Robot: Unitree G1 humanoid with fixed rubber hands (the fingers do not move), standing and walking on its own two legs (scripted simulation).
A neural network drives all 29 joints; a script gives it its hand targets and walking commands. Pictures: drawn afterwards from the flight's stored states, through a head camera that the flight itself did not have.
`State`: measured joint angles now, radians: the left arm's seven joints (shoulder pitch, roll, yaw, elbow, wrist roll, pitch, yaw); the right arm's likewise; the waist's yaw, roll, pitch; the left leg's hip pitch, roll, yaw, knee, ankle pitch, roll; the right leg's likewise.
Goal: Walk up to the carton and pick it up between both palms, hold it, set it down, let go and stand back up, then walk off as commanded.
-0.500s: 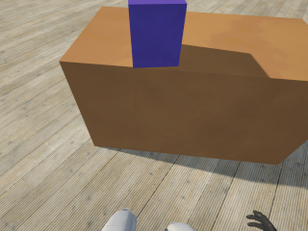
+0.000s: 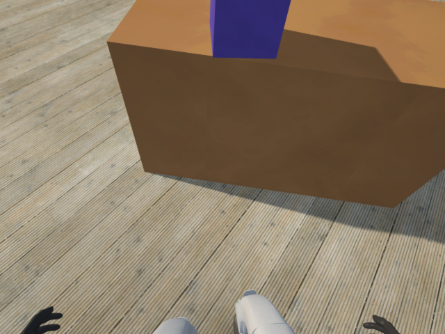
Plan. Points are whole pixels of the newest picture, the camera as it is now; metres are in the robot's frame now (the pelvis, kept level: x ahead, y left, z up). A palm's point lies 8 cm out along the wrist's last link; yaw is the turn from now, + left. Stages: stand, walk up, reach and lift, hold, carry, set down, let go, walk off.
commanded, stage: walk off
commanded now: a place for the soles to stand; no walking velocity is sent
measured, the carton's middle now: out of the picture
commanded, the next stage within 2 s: stand in 1.06 s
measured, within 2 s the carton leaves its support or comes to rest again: neither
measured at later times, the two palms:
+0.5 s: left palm out of the picture +0.00 +0.27 -0.07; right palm out of the picture +0.02 -0.36 -0.10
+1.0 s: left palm out of the picture +0.00 +0.30 -0.06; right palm out of the picture +0.00 -0.33 -0.07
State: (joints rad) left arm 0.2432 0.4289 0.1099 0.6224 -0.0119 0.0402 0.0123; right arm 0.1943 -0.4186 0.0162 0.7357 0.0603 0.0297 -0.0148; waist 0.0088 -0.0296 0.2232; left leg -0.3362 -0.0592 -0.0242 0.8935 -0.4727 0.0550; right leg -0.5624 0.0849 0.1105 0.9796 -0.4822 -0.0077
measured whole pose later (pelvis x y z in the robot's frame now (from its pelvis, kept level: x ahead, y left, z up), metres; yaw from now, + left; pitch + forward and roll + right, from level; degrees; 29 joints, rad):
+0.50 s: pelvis -0.09 -0.06 +0.00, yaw -1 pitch -8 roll +3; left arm 0.32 0.43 0.11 0.64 -0.01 0.03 0.01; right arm 0.19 -0.42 0.02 0.73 0.06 0.02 -0.02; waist 0.01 -0.02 0.21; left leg -0.42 -0.04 -0.03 0.95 -0.44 0.02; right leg -0.33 0.07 0.10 0.94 -0.46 -0.03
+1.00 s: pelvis -0.10 -0.02 +0.02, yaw +0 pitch -3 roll +0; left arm 0.29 0.41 0.11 0.64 -0.01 -0.02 0.01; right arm 0.19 -0.42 0.02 0.81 0.06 -0.05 -0.01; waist 0.01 -0.01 0.14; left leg -0.30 -0.04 -0.03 0.77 -0.41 0.03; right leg -0.40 0.05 0.10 0.82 -0.50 -0.02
